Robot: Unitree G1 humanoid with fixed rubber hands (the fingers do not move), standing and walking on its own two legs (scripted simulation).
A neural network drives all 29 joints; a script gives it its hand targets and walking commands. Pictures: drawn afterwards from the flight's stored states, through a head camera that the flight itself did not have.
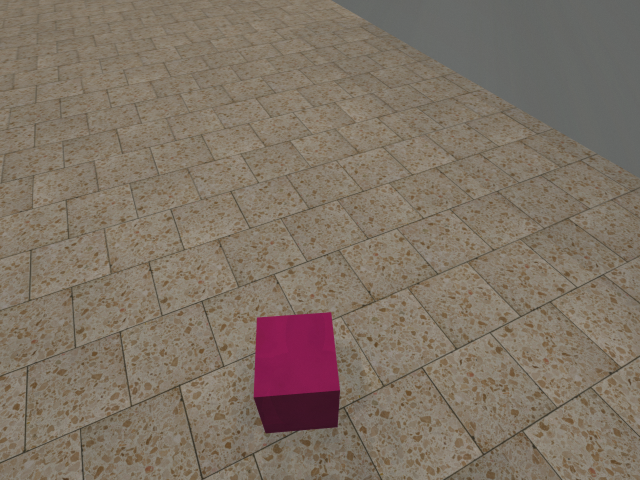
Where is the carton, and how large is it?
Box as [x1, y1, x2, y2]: [254, 312, 339, 432]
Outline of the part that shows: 330,312 257,317 254,399 265,432 337,426 339,386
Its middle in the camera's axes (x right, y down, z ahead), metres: -0.07 +0.39 +1.16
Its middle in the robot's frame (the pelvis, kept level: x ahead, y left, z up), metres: +0.58 +0.08 -0.64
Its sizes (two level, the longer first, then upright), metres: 0.235 0.218 0.271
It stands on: the floor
